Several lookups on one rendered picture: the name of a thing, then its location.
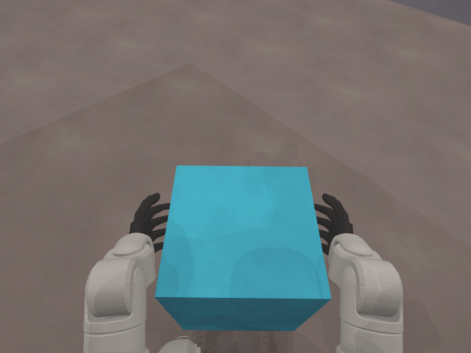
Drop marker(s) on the left robot hand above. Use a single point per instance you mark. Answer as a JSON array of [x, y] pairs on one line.
[[144, 223]]

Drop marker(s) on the right robot hand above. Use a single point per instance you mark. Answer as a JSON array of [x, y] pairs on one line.
[[338, 224]]

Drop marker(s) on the right robot forearm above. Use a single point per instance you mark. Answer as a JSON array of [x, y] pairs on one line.
[[371, 298]]

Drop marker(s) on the left robot forearm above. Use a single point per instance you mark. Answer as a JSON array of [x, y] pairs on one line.
[[115, 297]]

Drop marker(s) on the carton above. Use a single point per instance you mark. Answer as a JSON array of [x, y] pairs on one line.
[[242, 249]]

